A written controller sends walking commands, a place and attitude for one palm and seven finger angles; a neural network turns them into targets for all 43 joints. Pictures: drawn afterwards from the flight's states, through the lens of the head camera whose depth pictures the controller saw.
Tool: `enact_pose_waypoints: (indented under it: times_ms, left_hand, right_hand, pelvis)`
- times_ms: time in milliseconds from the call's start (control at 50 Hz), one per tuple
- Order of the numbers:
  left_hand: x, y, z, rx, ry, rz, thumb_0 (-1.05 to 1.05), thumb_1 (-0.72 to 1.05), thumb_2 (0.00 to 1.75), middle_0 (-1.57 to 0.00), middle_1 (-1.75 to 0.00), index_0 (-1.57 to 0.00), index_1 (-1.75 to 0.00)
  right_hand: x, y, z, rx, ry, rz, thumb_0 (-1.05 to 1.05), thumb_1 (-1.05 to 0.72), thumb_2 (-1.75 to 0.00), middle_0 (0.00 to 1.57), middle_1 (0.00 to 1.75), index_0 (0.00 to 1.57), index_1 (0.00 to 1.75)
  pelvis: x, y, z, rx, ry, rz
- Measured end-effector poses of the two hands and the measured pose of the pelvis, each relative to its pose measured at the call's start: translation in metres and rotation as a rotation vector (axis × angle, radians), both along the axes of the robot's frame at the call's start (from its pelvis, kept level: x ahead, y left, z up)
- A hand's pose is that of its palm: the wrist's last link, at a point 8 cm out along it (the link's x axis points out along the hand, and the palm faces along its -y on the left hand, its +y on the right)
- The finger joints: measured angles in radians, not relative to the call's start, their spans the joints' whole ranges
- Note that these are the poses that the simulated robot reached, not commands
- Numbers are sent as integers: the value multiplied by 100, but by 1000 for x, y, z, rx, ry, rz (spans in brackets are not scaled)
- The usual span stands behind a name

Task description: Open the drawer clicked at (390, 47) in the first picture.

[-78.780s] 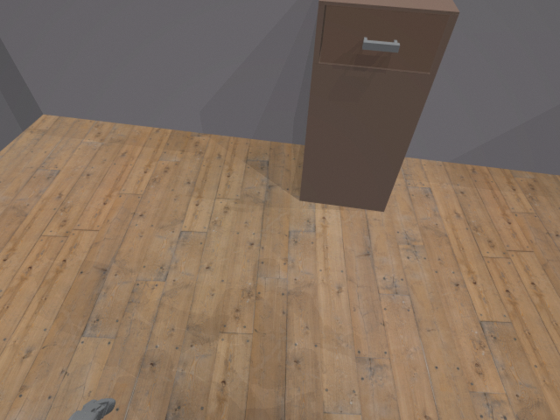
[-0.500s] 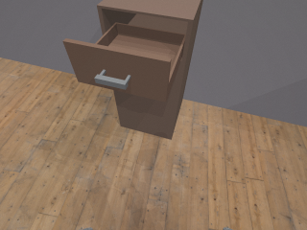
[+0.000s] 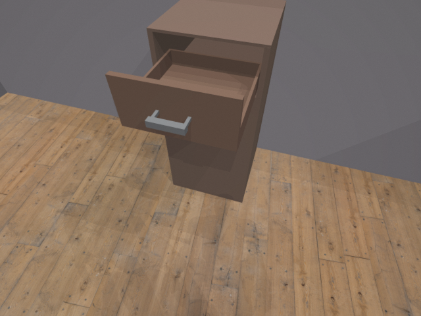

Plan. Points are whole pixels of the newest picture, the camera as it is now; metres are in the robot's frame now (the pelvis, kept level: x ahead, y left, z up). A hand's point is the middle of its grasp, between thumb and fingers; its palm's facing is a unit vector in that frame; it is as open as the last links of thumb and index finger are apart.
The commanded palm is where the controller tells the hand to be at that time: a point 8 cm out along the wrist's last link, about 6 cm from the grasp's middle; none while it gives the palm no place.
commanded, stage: let the arm hang, fingers relaxed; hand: left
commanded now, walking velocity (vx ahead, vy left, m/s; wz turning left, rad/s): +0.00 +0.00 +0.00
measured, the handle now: (169, 121) +0.58 +0.15 +0.03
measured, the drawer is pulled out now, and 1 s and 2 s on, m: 0.29 0.29 0.29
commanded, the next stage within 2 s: look to check the result in 0.32 s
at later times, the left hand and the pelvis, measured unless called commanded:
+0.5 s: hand out of the picture -0.02 +0.17 -0.18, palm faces +0.01 -0.98 -0.17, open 7.4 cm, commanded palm none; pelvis +0.00 +0.00 +0.00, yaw -1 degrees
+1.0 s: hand out of the picture +0.01 +0.16 -0.18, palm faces +0.01 -0.98 -0.18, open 7.4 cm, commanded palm none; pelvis +0.01 -0.01 +0.00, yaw -1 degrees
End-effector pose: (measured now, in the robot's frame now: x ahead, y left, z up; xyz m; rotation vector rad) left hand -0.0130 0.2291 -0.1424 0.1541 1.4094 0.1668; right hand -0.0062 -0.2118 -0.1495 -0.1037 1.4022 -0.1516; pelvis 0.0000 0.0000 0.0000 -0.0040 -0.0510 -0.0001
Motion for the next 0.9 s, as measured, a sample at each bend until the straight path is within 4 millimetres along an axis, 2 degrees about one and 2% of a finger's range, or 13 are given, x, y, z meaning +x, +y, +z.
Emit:
enact_pose_waypoints:
  times_ms: [160,380,620,900]
  left_hand:
    - [9,-12,-5,-37,-20,-16,0,91,90,-20,-30,-20,-30]
    - [-1,-13,-7,-44,24,-8,0,91,90,-20,-30,-20,-30]
    - [-5,-10,-4,-25,47,2,0,91,90,-20,-30,-20,-30]
    - [14,-15,-3,-24,13,-7,0,91,90,-20,-30,-20,-30]
  right_hand:
    - [-20,9,1,9,37,-39,1,-92,-89,20,30,20,30]
    - [-35,12,3,2,83,-64,1,-91,-89,20,30,20,30]
    - [-17,10,1,7,55,-52,1,-91,-89,20,30,20,30]
    - [4,-3,2,-10,22,-43,1,-92,-89,20,30,20,30]
  pelvis:
    - [-1,2,0,2,3,-8]
    - [1,3,0,1,10,-12]
    - [4,2,0,3,13,-11]
    - [11,-4,0,3,14,-12]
